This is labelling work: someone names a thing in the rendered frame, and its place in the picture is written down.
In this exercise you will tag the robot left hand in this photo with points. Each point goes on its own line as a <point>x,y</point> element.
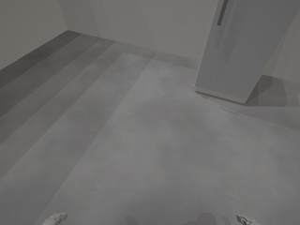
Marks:
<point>55,219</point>

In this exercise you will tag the handle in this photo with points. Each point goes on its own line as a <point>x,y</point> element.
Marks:
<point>222,12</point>

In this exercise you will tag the fridge door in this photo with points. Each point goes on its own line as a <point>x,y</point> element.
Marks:
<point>238,50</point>

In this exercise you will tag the robot right hand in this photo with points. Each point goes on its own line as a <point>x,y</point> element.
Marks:
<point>246,220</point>

